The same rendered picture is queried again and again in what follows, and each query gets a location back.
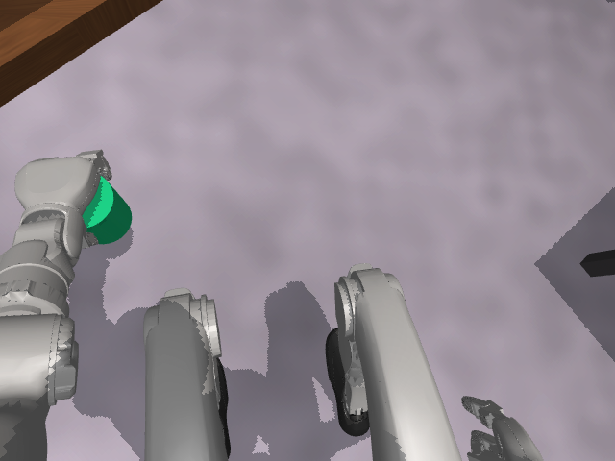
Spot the right robot foot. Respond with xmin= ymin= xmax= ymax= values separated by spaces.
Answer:
xmin=326 ymin=328 xmax=370 ymax=436

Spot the mug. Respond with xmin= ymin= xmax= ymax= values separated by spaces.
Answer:
xmin=82 ymin=176 xmax=132 ymax=244

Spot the left robot arm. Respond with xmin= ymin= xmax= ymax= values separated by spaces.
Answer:
xmin=0 ymin=204 xmax=85 ymax=461

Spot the right robot hand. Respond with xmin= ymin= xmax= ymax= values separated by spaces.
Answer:
xmin=461 ymin=396 xmax=544 ymax=461

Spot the left robot hand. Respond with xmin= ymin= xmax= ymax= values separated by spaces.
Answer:
xmin=14 ymin=150 xmax=112 ymax=249

